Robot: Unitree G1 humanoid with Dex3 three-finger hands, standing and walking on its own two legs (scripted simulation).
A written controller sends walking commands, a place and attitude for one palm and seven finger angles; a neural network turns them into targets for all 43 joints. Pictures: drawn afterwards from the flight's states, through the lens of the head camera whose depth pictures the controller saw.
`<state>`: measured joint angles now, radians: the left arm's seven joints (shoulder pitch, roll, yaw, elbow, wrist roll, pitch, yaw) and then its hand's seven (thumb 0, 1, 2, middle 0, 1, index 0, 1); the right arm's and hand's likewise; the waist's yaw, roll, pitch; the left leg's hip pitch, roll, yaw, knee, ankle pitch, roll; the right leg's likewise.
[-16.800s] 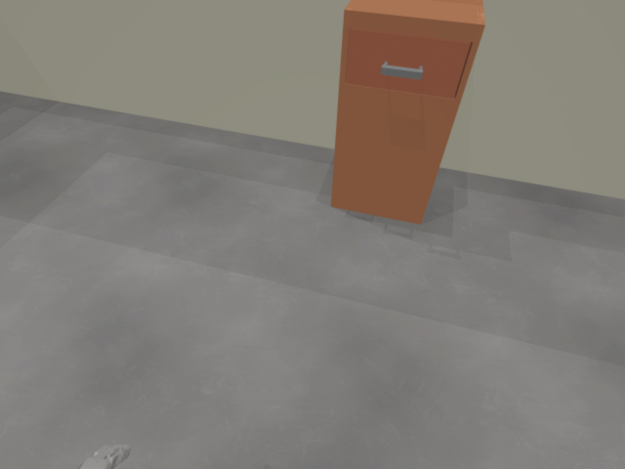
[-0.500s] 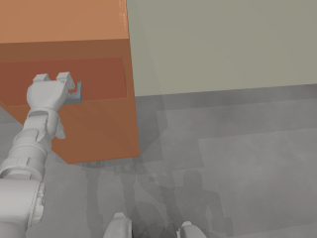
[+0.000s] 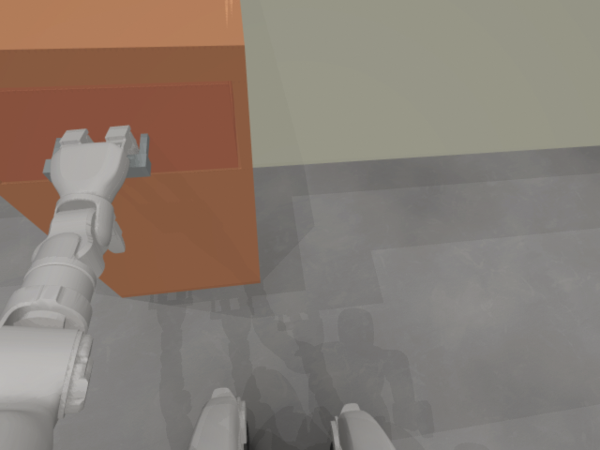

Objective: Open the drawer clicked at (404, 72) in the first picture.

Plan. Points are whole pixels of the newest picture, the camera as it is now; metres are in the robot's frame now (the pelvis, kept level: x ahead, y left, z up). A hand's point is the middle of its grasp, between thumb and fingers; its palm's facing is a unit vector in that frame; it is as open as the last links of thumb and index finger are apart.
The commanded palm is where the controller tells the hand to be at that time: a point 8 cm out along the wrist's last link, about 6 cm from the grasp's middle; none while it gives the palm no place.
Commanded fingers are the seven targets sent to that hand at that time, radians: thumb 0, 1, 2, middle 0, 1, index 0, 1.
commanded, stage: lower the fingers behind the handle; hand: left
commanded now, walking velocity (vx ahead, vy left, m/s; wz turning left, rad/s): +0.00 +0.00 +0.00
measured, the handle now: (101, 155) +0.52 +0.27 +0.02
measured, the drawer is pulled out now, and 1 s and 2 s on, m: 0.00 0.00 0.09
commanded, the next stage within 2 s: close the thumb around the handle in 0.28 s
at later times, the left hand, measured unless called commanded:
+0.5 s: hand (105, 195) +0.46 +0.26 +0.00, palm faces -0.05 -0.04 -1.00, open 13.5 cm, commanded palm +0.45 +0.25 +0.05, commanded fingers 0.00 -0.11 0.47 -0.33 -1.24 -0.33 -1.24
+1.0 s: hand (109, 191) +0.47 +0.26 +0.00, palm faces -0.05 -0.04 -1.00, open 5.7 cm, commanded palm +0.46 +0.25 +0.05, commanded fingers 0.00 0.90 0.90 -0.40 -1.35 -0.40 -1.35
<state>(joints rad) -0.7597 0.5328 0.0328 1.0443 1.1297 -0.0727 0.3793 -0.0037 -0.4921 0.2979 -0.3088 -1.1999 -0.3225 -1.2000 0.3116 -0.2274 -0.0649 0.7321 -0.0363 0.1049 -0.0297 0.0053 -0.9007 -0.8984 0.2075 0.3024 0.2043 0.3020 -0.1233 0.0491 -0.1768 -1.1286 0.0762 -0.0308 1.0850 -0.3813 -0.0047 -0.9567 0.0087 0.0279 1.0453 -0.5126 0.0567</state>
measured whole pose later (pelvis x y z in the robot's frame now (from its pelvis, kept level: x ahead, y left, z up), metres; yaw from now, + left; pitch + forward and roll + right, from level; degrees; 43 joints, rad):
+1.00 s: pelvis +0.00 +0.00 +0.00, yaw +0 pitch +24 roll -4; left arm -0.75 0.54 0.04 1.03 1.11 -0.09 0.36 0.00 0.70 0.81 -0.40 -1.33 -0.41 -1.33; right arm 0.31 -0.23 -0.06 0.74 -0.03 0.10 -0.04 0.01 -0.90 -0.90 0.21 0.30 0.20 0.30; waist -0.12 0.05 -0.18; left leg -1.12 0.08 -0.03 1.09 -0.39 -0.01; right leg -0.95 0.01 0.03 1.05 -0.52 0.06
